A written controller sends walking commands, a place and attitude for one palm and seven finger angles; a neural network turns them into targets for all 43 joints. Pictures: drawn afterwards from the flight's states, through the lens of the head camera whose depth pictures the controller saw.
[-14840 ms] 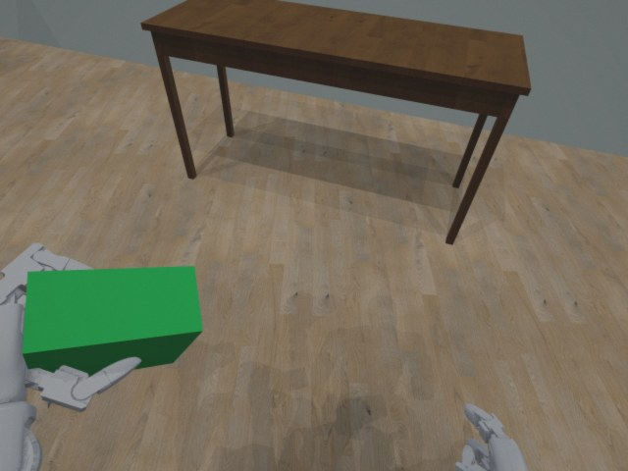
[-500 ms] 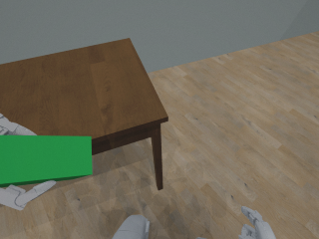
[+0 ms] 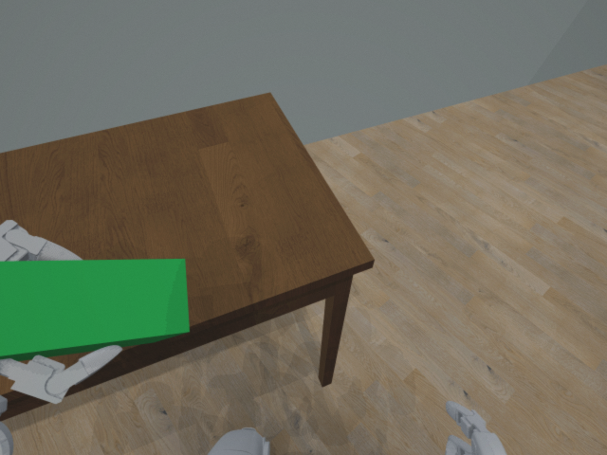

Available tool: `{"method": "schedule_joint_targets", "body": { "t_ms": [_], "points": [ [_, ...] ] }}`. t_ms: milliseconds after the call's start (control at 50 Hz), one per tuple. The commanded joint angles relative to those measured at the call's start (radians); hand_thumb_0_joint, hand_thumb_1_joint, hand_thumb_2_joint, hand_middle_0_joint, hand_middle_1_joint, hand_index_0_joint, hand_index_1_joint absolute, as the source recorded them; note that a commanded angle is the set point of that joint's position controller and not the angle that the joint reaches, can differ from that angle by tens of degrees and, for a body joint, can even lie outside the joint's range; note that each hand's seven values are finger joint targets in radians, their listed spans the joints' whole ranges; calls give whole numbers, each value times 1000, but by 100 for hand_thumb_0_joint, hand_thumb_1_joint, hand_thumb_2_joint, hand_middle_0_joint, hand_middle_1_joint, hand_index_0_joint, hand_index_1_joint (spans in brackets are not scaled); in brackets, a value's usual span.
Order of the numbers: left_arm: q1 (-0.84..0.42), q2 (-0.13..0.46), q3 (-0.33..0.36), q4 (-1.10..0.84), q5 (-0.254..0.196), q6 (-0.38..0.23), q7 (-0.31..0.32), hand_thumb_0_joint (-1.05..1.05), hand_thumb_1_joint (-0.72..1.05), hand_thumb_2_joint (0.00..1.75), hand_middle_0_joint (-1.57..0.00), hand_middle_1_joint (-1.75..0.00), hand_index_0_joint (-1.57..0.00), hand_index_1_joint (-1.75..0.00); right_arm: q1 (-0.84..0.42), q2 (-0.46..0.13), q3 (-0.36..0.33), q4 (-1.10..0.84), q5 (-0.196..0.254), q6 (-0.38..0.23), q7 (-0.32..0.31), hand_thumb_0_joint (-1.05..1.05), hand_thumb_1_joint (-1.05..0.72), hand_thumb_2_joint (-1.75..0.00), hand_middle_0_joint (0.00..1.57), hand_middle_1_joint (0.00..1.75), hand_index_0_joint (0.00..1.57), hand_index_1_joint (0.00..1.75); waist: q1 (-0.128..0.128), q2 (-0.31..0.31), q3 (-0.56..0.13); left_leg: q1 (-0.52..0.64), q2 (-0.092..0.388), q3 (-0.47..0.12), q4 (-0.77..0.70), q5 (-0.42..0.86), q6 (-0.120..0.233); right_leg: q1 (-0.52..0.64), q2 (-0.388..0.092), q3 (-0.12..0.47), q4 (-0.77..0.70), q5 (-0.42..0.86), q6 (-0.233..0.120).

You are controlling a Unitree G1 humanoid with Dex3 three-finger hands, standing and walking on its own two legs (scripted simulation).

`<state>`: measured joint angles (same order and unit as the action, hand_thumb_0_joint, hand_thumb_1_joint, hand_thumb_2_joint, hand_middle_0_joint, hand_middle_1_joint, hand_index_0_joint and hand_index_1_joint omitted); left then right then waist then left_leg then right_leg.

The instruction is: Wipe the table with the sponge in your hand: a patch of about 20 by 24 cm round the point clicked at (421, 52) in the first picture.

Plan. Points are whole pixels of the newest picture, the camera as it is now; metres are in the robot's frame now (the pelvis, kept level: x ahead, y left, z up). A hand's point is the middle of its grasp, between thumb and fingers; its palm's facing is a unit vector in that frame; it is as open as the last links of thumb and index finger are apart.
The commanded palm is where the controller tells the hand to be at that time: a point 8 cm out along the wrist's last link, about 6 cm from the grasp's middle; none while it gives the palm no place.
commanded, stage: come to a stop and stand still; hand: left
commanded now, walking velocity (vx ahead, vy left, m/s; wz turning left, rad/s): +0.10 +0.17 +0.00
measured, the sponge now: (121, 309) +0.23 +0.19 +0.15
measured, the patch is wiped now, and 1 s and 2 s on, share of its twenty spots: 0.00 0.00 0.00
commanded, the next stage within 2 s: look again from close up in 1.38 s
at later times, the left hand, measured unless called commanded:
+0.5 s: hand (5, 289) +0.22 +0.28 +0.18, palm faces +0.40 -0.80 -0.45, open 10.6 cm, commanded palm +0.18 +0.30 +0.19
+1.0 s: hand out of the picture +0.24 +0.33 +0.18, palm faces +0.39 -0.85 -0.36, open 10.6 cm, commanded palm +0.18 +0.34 +0.19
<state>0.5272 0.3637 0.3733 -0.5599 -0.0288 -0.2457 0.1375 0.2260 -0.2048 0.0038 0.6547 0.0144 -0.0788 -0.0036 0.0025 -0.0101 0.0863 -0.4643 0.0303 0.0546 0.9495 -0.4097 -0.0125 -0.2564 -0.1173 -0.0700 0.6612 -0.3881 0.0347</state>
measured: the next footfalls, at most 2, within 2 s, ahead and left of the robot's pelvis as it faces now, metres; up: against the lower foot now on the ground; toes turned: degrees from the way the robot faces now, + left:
right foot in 0.36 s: +0.05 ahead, -0.03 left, +0.00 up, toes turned +0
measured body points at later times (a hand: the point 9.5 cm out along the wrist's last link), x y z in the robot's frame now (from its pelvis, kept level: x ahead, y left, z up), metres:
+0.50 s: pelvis +0.01 +0.03 +0.01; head +0.00 +0.01 +0.46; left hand +0.20 +0.32 +0.21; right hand +0.18 -0.19 -0.08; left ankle +0.04 +0.15 -0.72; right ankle +0.01 -0.04 -0.72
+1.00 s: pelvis +0.01 +0.07 +0.02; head +0.02 +0.10 +0.46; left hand +0.21 +0.38 +0.20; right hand +0.16 -0.17 -0.06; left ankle +0.03 +0.14 -0.72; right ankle +0.01 -0.04 -0.72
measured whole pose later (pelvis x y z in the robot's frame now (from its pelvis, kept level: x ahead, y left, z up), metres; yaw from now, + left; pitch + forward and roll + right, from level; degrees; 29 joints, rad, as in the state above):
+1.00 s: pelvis +0.01 +0.07 +0.02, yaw -3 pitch -1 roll -1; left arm 0.41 0.40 0.41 -0.42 -0.06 -0.22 0.11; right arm 0.24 -0.20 0.01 0.61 0.01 -0.14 -0.02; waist 0.03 -0.04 0.04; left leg -0.23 -0.04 0.05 0.46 -0.22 0.07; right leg -0.20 0.03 -0.05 0.41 -0.20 -0.02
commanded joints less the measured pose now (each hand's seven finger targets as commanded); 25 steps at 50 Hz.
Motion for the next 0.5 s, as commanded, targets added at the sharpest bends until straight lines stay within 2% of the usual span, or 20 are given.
{"method": "schedule_joint_targets", "body": {
  "t_ms": [0, 20, 40, 60, 80, 100, 120, 140, 180, 200, 240, 300, 340, 360, 380, 400, 420, 440, 460, 480],
  "points": [
    [-110, 202, 164, -169, -10, -59, 38, 0, 10, 130, -120, -160, -120, -160, -96, -73, -47, -160, -3, -53, -28, 0, -90, -90, 20, 30, 20, 30, -18, -49, -209, 258, -49, 61, -445, 289, 1, 52, -88, 38, 0, 486, -79],
    [-130, 207, 163, -192, -13, -62, 37, 0, 10, 130, -120, -160, -120, -160, -81, -87, -62, -162, 0, -58, -33, 0, -90, -90, 20, 30, 20, 30, -28, 48, -236, 362, -35, 46, -492, 369, 12, 3, -47, 16, 130, 413, -54],
    [-145, 195, 140, -248, -16, -66, 36, 0, 10, 130, -120, -160, -120, -160, -86, -120, -86, -176, 0, -66, -39, 0, -90, -90, 20, 30, 20, 30, -28, 267, -252, 480, 142, -190, -515, 516, 96, -190, 29, -12, 336, 43, -10],
    [-176, 219, 130, -277, 1, -72, 36, 0, 10, 130, -120, -160, -120, -160, -61, -130, -89, -185, -2, -72, -39, 0, -90, -90, 20, 30, 20, 30, -14, 348, -279, 447, 267, -385, -561, 591, 192, -258, 78, 29, 506, -259, -6],
    [-176, 228, 146, -211, 6, -63, 33, 0, 10, 130, -120, -160, -120, -160, -64, -114, -85, -186, -1, -77, -39, 0, -90, -90, 20, 30, 20, 30, -14, 224, -229, 373, 276, -389, -591, 568, 226, -273, 90, 56, 548, -235, -18],
    [-188, 243, 154, -229, -7, -50, 30, 0, 10, 130, -120, -160, -120, -160, -89, -101, -64, -173, -12, -82, -43, 0, -90, -90, 20, 30, 20, 30, -16, 222, -226, 337, 278, -411, -618, 532, 221, -263, 55, 72, 539, -207, -15],
    [-203, 235, 155, -265, -4, -48, 33, 0, 10, 130, -120, -160, -120, -160, -83, -95, -65, -167, -8, -89, -42, 0, -90, -90, 20, 30, 20, 30, -17, 166, -234, 337, 265, -370, -601, 542, 206, -234, 51, 77, 489, -150, -18],
    [-211, 234, 159, -307, -7, -55, 37, 0, 10, 130, -120, -160, -120, -160, -96, -89, -60, -166, -4, -97, -41, 0, -90, -90, 20, 30, 20, 30, -8, 155, -263, 369, 246, -312, -579, 598, 188, -209, 58, 68, 427, -114, -20],
    [-128, 207, 137, -340, -11, -51, 32, 0, 10, 130, -120, -160, -120, -160, -90, -93, -54, -167, -9, -115, -31, 0, -90, -90, 20, 30, 20, 30, -4, 196, -275, 362, 214, -232, -573, 639, 139, -147, 80, 38, 265, -51, -26],
    [-85, 205, 137, -330, -17, -45, 30, 0, 10, 130, -120, -160, -120, -160, -93, -91, -47, -170, -12, -119, -27, 0, -90, -90, 20, 30, 20, 30, -2, 240, -273, 345, 212, -207, -577, 623, 125, -107, 89, 27, 173, -34, -28],
    [-36, 205, 146, -274, -25, -25, 27, 0, 10, 130, -120, -160, -120, -160, -93, -94, -35, -172, -18, -120, -27, 0, -90, -90, 20, 30, 20, 30, -2, 271, -246, 303, 213, -186, -601, 558, 93, -42, 113, 8, 39, -13, -32],
    [-44, 199, 149, -171, -26, 3, 25, 0, 10, 130, -120, -160, -120, -160, -86, -94, -21, -178, -15, -97, -37, 0, -90, -90, 20, 30, 20, 30, -1, 205, -205, 204, 205, -155, -581, 406, 64, 90, 119, 15, -198, 130, -35],
    [-64, 202, 153, -68, -26, 21, 24, 0, 10, 130, -120, -160, -120, -160, -91, -88, -16, -172, -13, -80, -49, 0, -90, -90, 20, 30, 20, 30, -10, 90, -173, 99, 151, -112, -555, 187, 36, 172, 82, 94, -297, 224, -47],
    [-93, 191, 143, -41, -28, 29, 23, 0, 10, 130, -120, -160, -120, -160, -85, -90, -15, -175, -13, -75, -52, 0, -90, -90, 20, 30, 20, 30, -14, 47, -157, 94, 103, -86, -533, 101, 22, 148, 48, 163, -329, 255, -66],
    [-108, 163, 114, -8, -38, 44, 18, 0, 10, 130, -120, -160, -120, -160, -81, -87, -17, -174, -5, -73, -51, 0, -90, -90, 20, 30, 20, 30, -12, -55, -153, 141, 42, -53, -463, 63, 8, 58, -1, 254, -381, 179, -91],
    [-106, 137, 78, -3, -47, 59, 12, 0, 10, 130, -120, -160, -120, -160, -85, -94, -24, -176, 0, -68, -50, 0, -90, -90, 20, 30, 20, 30, -12, -111, -138, 191, 9, -52, -377, 101, 5, -18, -55, 322, -427, 139, -123],
    [-118, 140, 65, -7, -46, 66, 10, 0, 10, 130, -120, -160, -120, -160, -95, -95, -21, -177, 1, -61, -49, 0, -90, -90, 20, 30, 20, 30, -10, -117, -122, 195, 1, -61, -338, 119, 6, -40, -86, 335, -444, 139, -142],
    [-144, 147, 58, -17, -43, 68, 13, 0, 10, 130, -120, -160, -120, -160, -116, -91, -14, -168, 1, -59, -51, 0, -90, -90, 20, 30, 20, 30, -13, -88, -128, 203, -2, -65, -340, 129, 8, -39, -97, 329, -440, 160, -150],
    [-1085, 859, 564, -168, 71, -23, -15, 0, 10, 130, -120, -160, -120, -160, -12, -138, -75, -153, -33, -125, -61, 0, -90, -90, 20, 30, 20, 30, 33, -319, 101, 162, -48, 94, -307, 191, -5, -190, 30, 231, -554, 472, 52],
    [-617, 313, 186, 315, 19, -6, -67, 0, 10, 130, -120, -160, -120, -160, -73, -53, -30, -149, -8, -127, -60, 0, -90, -90, 20, 30, 20, 30, 27, -242, -159, 194, -80, -34, -386, 231, 41, 9, -28, 223, -374, 408, -39]
  ]
}}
